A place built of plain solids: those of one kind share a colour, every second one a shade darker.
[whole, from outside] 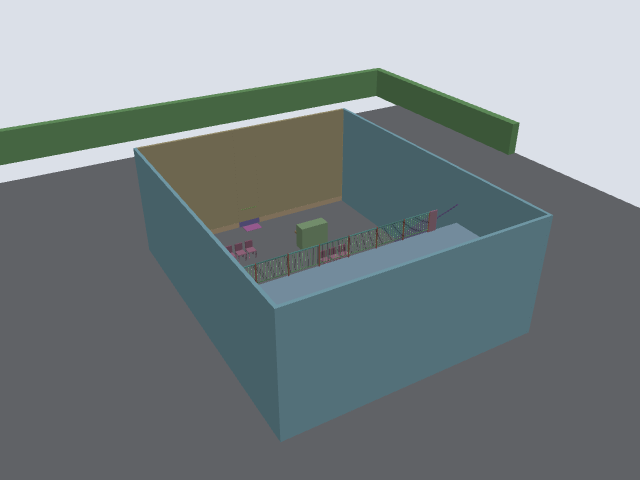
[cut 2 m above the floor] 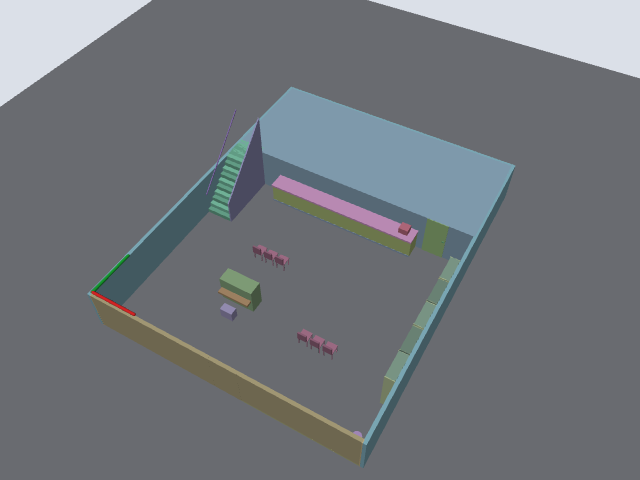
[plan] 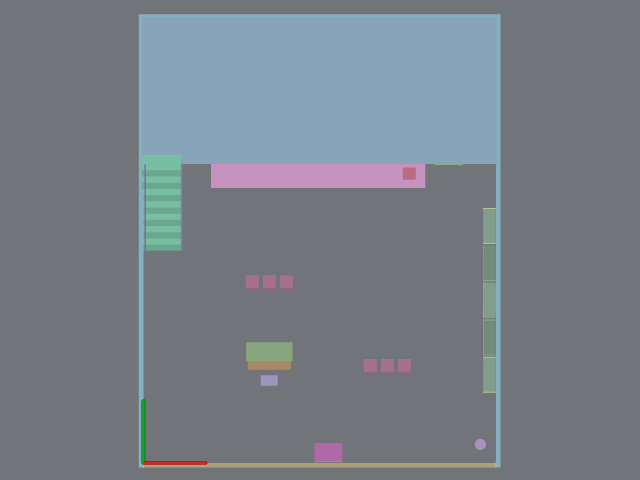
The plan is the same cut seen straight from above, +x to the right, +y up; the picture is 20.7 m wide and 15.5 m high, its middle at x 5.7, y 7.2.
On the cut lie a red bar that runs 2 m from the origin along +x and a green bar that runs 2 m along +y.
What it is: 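A music school's hall at street level behind a glazed front, one room two levels high, with a raised rear level reached by one straight flight, fitted out in the 1990s to 2020s; 11.4 x 14.3 m, 5.54 m high throughout; its front glazed onto the street; the raised level 3.00 m over the floor, over the rear 4.7 m, open to the hall behind a guard 1.0 m high along its edge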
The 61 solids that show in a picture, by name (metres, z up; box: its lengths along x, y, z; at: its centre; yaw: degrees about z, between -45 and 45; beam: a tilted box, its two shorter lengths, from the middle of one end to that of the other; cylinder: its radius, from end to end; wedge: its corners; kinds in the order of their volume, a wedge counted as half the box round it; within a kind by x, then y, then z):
{
 "upper_1": {"box": [11.48, 4.74, 3.05], "at": [5.69, 12.02, 1.48]},
 "street_hedge_1": {"box": [0.6, 15.85, 2.25], "at": [-13.91, -8.07, 1.07]},
 "street_hedge_2": {"box": [39.8, 0.6, 2.25], "at": [5.69, -16.3, 1.07]},
 "wall_1": {"box": [0.15, 14.64, 5.59], "at": [-0.07, 7.17, 2.75]},
 "wall_2": {"box": [11.68, 0.15, 5.59], "at": [5.69, 14.41, 2.75]},
 "wall_3": {"box": [0.15, 14.64, 5.59], "at": [11.46, 7.17, 2.75]},
 "stair_step_1": {"box": [1.26, 0.4, 0.25], "at": [0.58, 7.05, 0.07]},
 "stair_step_2": {"box": [1.26, 0.4, 0.45], "at": [0.58, 7.25, 0.17]},
 "stair_step_3": {"box": [1.26, 0.4, 0.65], "at": [0.58, 7.45, 0.28]},
 "stair_step_4": {"box": [1.26, 0.4, 0.85], "at": [0.58, 7.65, 0.38]},
 "stair_step_5": {"box": [1.26, 0.4, 1.05], "at": [0.58, 7.85, 0.47]},
 "stair_step_6": {"box": [1.26, 0.4, 1.25], "at": [0.58, 8.05, 0.57]},
 "stair_step_7": {"box": [1.26, 0.4, 1.45], "at": [0.58, 8.25, 0.68]},
 "stair_step_8": {"box": [1.26, 0.4, 1.65], "at": [0.58, 8.45, 0.78]},
 "stair_step_9": {"box": [1.26, 0.4, 1.85], "at": [0.58, 8.65, 0.88]},
 "stair_step_10": {"box": [1.26, 0.4, 2.05], "at": [0.58, 8.85, 0.97]},
 "stair_step_11": {"box": [1.26, 0.4, 2.25], "at": [0.58, 9.05, 1.07]},
 "stair_step_12": {"box": [1.26, 0.4, 2.45], "at": [0.58, 9.25, 1.18]},
 "stair_step_13": {"box": [1.26, 0.4, 2.65], "at": [0.58, 9.45, 1.27]},
 "stair_step_14": {"box": [1.26, 0.5, 2.85], "at": [0.58, 9.7, 1.38]},
 "window_wall_1": {"box": [5.37, 0.15, 5.59], "at": [2.69, -0.07, 2.75]},
 "window_wall_2": {"box": [1.2, 0.15, 5.59], "at": [5.97, -0.07, 2.75]},
 "window_wall_3": {"box": [4.81, 0.15, 5.59], "at": [8.97, -0.07, 2.75]},
 "counter_1": {"box": [6.88, 0.7, 1.05], "at": [5.64, 9.29, 0.47]},
 "shelves_body_1": {"box": [0.4, 1.16, 2.1], "at": [11.18, 2.85, 1.0]},
 "shelves_body_2": {"box": [0.4, 1.16, 2.1], "at": [11.18, 4.05, 1.0]},
 "shelves_body_3": {"box": [0.4, 1.16, 2.1], "at": [11.18, 5.25, 1.0]},
 "shelves_body_4": {"box": [0.4, 1.16, 2.1], "at": [11.18, 6.45, 1.0]},
 "shelves_body_5": {"box": [0.4, 1.16, 2.1], "at": [11.18, 7.65, 1.0]},
 "piano_1": {"box": [1.5, 0.62, 1.29], "at": [4.07, 3.59, 0.59]},
 "counter_top_1": {"box": [6.92, 0.78, 0.09], "at": [5.64, 9.27, 0.99]},
 "stair_guard_1": {"wedge": [[1.2, 6.85, -0.02], [1.2, 6.85, 1.15], [1.2, 9.66, -0.02], [1.2, 9.66, 3.96], [1.26, 6.85, -0.02], [1.26, 6.85, 1.15], [1.26, 9.66, -0.02], [1.26, 9.66, 3.96]]},
 "stallriser_1": {"box": [5.37, 0.05, 0.35], "at": [2.69, -0.02, 0.12]},
 "stallriser_2": {"box": [4.81, 0.05, 0.35], "at": [8.97, -0.02, 0.12]},
 "stair_wall_rail_1": {"wedge": [[0.04, 6.85, 1.1], [0.04, 6.85, 1.16], [0.04, 9.65, 3.9], [0.04, 9.65, 3.96], [0.07, 6.85, 1.1], [0.07, 6.85, 1.16], [0.07, 9.65, 3.9], [0.07, 9.65, 3.96]]},
 "side_chair_1": {"box": [0.38, 0.08, 0.38], "at": [3.52, 5.61, 0.65]},
 "side_chair_2": {"box": [0.42, 0.42, 0.04], "at": [3.52, 5.85, 0.43]},
 "side_chair_3": {"box": [0.38, 0.08, 0.38], "at": [4.07, 5.61, 0.65]},
 "side_chair_4": {"box": [0.42, 0.42, 0.04], "at": [4.07, 5.85, 0.43]},
 "side_chair_5": {"box": [0.38, 0.08, 0.38], "at": [4.62, 5.61, 0.65]},
 "side_chair_6": {"box": [0.42, 0.42, 0.04], "at": [4.62, 5.85, 0.43]},
 "side_chair_7": {"box": [0.38, 0.08, 0.38], "at": [7.33, 2.91, 0.65]},
 "side_chair_8": {"box": [0.42, 0.42, 0.04], "at": [7.33, 3.15, 0.43]},
 "side_chair_9": {"box": [0.38, 0.08, 0.38], "at": [7.88, 2.91, 0.65]},
 "side_chair_10": {"box": [0.42, 0.42, 0.04], "at": [7.88, 3.15, 0.43]},
 "side_chair_11": {"box": [0.38, 0.08, 0.38], "at": [8.43, 2.91, 0.65]},
 "side_chair_12": {"box": [0.42, 0.42, 0.04], "at": [8.43, 3.15, 0.43]},
 "stool_1": {"box": [0.55, 0.34, 0.54], "at": [4.07, 2.66, 0.22]},
 "front_foot_1": {"box": [4.81, 0.15, 0.12], "at": [8.97, -0.07, 0.01]},
 "service_door_1": {"box": [0.95, 0.03, 2.1], "at": [9.86, 9.63, 1.0]},
 "till_1": {"box": [0.42, 0.4, 0.28], "at": [8.58, 9.34, 1.18]},
 "keys_1": {"box": [1.4, 0.28, 0.11], "at": [4.07, 3.15, 0.68]},
 "plant_pot_1": {"cylinder": 0.18, "from": [10.88, 0.6, 0.0], "to": [10.88, 0.6, 0.38]},
 "door_mat_1": {"box": [0.9, 0.6, 0.07], "at": [5.97, 0.35, -0.02]},
 "shelves_cheek_1": {"box": [0.41, 0.032, 2.1], "at": [11.17, 2.29, 1.0]},
 "upper_guard_return_1": {"box": [0.4, 0.06, 0.99], "at": [1.46, 9.68, 3.44]},
 "street_door_kick_1": {"box": [1.2, 0.05, 0.35], "at": [5.97, -0.02, 0.12]},
 "counter_kick_1": {"box": [6.88, 0.012, 0.15], "at": [5.64, 8.93, 0.03]},
 "upper_guard_rail_1": {"box": [1.38, 0.044, 0.044], "at": [6.5, 9.68, 3.98]},
 "upper_guard_rail_2": {"box": [1.38, 0.044, 0.044], "at": [7.89, 9.68, 3.98]},
 "upper_guard_rail_3": {"box": [1.38, 0.044, 0.044], "at": [9.27, 9.68, 3.98]}
}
